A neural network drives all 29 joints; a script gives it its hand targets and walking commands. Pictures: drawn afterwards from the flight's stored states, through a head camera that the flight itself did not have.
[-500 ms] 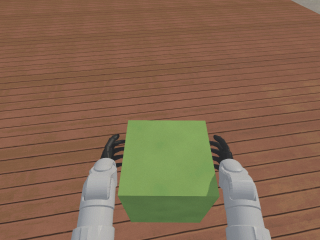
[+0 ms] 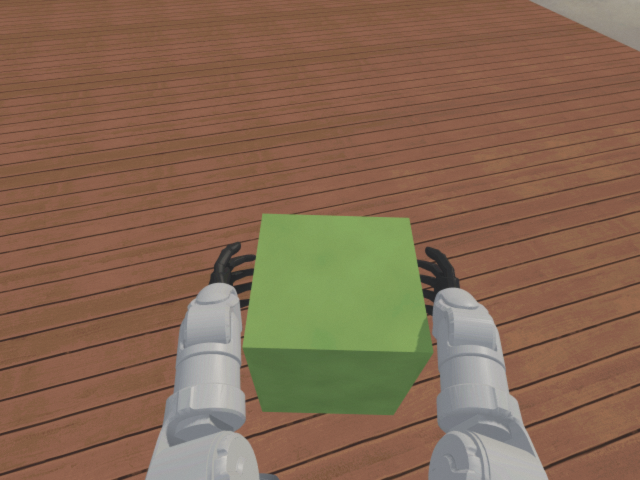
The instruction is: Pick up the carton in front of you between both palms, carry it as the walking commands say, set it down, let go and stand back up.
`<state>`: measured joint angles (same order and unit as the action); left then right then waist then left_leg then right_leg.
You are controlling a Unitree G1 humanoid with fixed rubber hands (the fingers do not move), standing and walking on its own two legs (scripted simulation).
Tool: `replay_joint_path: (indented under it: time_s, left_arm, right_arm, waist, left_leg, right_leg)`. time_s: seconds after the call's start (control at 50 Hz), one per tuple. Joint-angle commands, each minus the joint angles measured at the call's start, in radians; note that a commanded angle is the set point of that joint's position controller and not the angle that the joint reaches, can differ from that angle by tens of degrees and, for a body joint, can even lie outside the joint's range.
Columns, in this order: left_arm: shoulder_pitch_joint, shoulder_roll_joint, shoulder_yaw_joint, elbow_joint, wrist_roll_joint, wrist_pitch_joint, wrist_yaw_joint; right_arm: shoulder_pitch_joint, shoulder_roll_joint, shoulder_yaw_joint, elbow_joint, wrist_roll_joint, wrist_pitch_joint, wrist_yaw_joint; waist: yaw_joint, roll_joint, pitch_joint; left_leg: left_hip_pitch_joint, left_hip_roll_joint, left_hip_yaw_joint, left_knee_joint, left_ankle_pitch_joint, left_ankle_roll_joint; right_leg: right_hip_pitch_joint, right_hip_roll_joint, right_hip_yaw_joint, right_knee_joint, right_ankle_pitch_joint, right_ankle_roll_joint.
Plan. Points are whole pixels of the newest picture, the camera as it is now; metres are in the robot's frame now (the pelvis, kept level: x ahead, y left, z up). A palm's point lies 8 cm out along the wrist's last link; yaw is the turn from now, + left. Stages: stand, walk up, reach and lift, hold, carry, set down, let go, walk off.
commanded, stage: set down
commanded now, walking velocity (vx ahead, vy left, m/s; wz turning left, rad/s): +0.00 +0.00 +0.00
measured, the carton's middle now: (331, 320) +0.33 +0.00 -0.04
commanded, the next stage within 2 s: none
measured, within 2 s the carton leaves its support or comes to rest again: neither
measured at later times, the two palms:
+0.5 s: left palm (246, 339) +0.37 +0.15 -0.17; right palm (408, 335) +0.38 -0.15 -0.17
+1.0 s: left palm (247, 355) +0.40 +0.17 -0.31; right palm (383, 348) +0.43 -0.13 -0.32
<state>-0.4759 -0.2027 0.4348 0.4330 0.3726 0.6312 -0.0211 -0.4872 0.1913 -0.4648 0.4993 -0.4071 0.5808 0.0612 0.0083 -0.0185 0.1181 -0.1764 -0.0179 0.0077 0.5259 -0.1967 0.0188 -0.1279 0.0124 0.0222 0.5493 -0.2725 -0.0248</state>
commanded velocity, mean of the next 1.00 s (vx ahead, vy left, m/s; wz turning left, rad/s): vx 0.00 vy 0.00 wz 0.00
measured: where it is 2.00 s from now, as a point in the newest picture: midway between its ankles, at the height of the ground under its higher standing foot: outside the picture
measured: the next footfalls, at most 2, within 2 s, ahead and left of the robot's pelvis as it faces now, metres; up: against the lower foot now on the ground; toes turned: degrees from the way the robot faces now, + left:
none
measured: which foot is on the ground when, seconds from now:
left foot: down 0.00-1.00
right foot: down 0.00-1.00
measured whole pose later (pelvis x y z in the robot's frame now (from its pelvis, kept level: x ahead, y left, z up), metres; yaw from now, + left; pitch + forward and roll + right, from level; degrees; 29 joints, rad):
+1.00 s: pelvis -0.04 -0.01 -0.23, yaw -1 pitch +44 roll -1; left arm -0.85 -0.05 0.47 0.59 0.20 0.25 0.03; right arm -0.90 0.04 -0.39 0.68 -0.19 0.23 -0.07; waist 0.06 -0.04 -0.18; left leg -1.91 0.00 -0.01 1.58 -0.45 -0.01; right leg -1.86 0.06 -0.01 1.62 -0.54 -0.01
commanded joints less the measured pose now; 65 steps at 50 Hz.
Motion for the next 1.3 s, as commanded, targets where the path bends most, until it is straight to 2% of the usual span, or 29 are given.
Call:
replay_joint_path:
  time_s: [0.0,0.08,0.14,0.2,0.28,0.38,0.42,0.46,0.54,0.6,0.72,0.86,1.04,1.28]
  left_arm:
    - [-0.581,-0.805,-0.339,0.168,-0.125,-0.067,-0.182]
    - [-0.52,-0.635,-0.175,0.225,-0.024,-0.144,-0.13]
    - [-0.498,-0.582,-0.155,0.216,-0.006,-0.233,-0.105]
    - [-0.512,-0.615,-0.232,0.187,-0.043,-0.34,-0.098]
    - [-0.581,-0.704,-0.414,0.165,-0.125,-0.472,-0.102]
    - [-0.648,-0.77,-0.633,0.054,-0.23,-0.53,-0.099]
    - [-0.637,-0.768,-0.662,0.033,-0.248,-0.52,-0.096]
    - [-0.624,-0.769,-0.656,0.045,-0.249,-0.497,-0.105]
    - [-0.653,-0.766,-0.594,0.107,-0.225,-0.438,-0.141]
    - [-0.689,-0.759,-0.539,0.157,-0.21,-0.403,-0.164]
    - [-0.762,-0.741,-0.475,0.206,-0.204,-0.389,-0.176]
    - [-0.859,-0.724,-0.482,0.206,-0.243,-0.396,-0.162]
    - [-1.001,-0.693,-0.507,0.186,-0.296,-0.383,-0.134]
    - [-1.182,-0.631,-0.454,0.217,-0.306,-0.366,-0.132]
  right_arm:
    - [-0.591,0.713,0.297,0.128,0.095,-0.07,0.179]
    - [-0.567,0.585,0.186,0.183,0.027,-0.132,0.147]
    - [-0.554,0.554,0.193,0.188,0.034,-0.212,0.144]
    - [-0.553,0.583,0.265,0.181,0.076,-0.313,0.148]
    - [-0.591,0.67,0.423,0.185,0.157,-0.443,0.14]
    - [-0.656,0.74,0.631,0.071,0.266,-0.506,0.097]
    - [-0.654,0.746,0.671,0.04,0.29,-0.495,0.08]
    - [-0.647,0.766,0.68,0.046,0.299,-0.471,0.076]
    - [-0.667,0.812,0.63,0.11,0.278,-0.404,0.088]
    - [-0.708,0.823,0.584,0.158,0.264,-0.367,0.096]
    - [-0.786,0.813,0.533,0.208,0.255,-0.359,0.088]
    - [-0.892,0.771,0.549,0.205,0.281,-0.378,0.063]
    - [-1.053,0.727,0.586,0.192,0.33,-0.369,0.047]
    - [-1.219,0.658,0.528,0.278,0.335,-0.35,0.061]
  waist:
    - [-0.033,0.04,-0.148]
    - [0.004,0.031,-0.172]
    - [0.019,0.024,-0.254]
    - [0.023,0.013,-0.383]
    - [0.012,-0.004,-0.674]
    - [0.014,0.002,-1.156]
    - [0.021,0.007,-1.238]
    - [0.029,0.001,-1.211]
    - [0.041,-0.015,-1.054]
    - [0.052,-0.017,-1.007]
    - [0.065,-0.021,-1.054]
    - [0.071,-0.021,-1.168]
    - [0.09,-0.024,-1.271]
    - [0.107,-0.032,-1.235]
  left_leg:
    - [0.072,-0.036,-0.121,-0.071,-0.28,-0.01]
    - [-0.043,-0.058,-0.094,0.009,-0.168,-0.006]
    - [-0.119,-0.07,-0.075,0.092,-0.024,-0.008]
    - [-0.166,-0.078,-0.076,0.184,0.099,-0.009]
    - [-0.216,-0.091,-0.088,0.339,0.232,-0.012]
    - [-0.286,-0.104,-0.075,0.522,0.407,-0.03]
    - [-0.36,-0.111,-0.063,0.569,0.392,-0.035]
    - [-0.474,-0.117,-0.052,0.598,0.305,-0.036]
    - [-0.717,-0.122,-0.027,0.635,0.088,-0.028]
    - [-0.831,-0.124,-0.016,0.675,0.028,-0.023]
    - [-0.964,-0.128,-0.006,0.779,0.054,-0.026]
    - [-1.066,-0.131,0.005,0.903,0.072,-0.043]
    - [-1.147,-0.129,0.026,1.04,0.05,-0.058]
    - [-1.277,-0.12,0.041,1.186,-0.018,-0.055]
  right_leg:
    - [-0.241,0.057,0.057,-0.079,-0.184,-0.047]
    - [-0.356,0.073,0.045,0.009,-0.121,-0.034]
    - [-0.458,0.085,0.039,0.083,-0.037,-0.02]
    - [-0.561,0.106,0.04,0.161,0.025,-0.007]
    - [-0.684,0.125,0.042,0.291,0.12,0.005]
    - [-0.761,0.14,0.037,0.45,0.275,0.025]
    - [-0.795,0.144,0.036,0.495,0.28,0.033]
    - [-0.844,0.147,0.037,0.523,0.228,0.036]
    - [-0.957,0.147,0.04,0.556,0.055,0.035]
    - [-1.031,0.148,0.038,0.591,0.0,0.036]
    - [-1.15,0.159,0.025,0.7,0.027,0.044]
    - [-1.26,0.174,0.003,0.836,0.029,0.049]
    - [-1.392,0.187,-0.025,0.992,-0.027,0.045]
    - [-1.592,0.182,-0.05,1.152,-0.116,0.033]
